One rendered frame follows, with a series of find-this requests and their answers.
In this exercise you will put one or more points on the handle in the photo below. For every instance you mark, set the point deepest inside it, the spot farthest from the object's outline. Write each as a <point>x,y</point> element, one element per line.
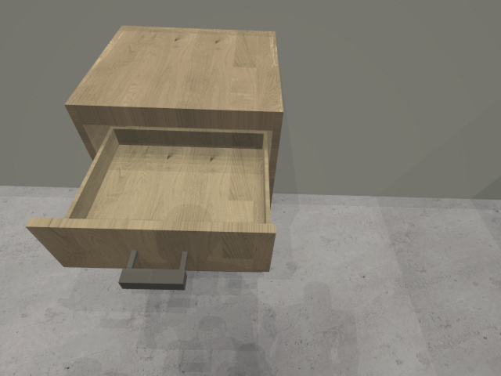
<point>154,279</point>

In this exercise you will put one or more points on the drawer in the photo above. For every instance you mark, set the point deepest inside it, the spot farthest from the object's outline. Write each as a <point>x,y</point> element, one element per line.
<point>162,191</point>

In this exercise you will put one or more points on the cabinet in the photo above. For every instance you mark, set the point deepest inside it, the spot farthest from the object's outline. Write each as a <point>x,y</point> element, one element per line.
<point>190,78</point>

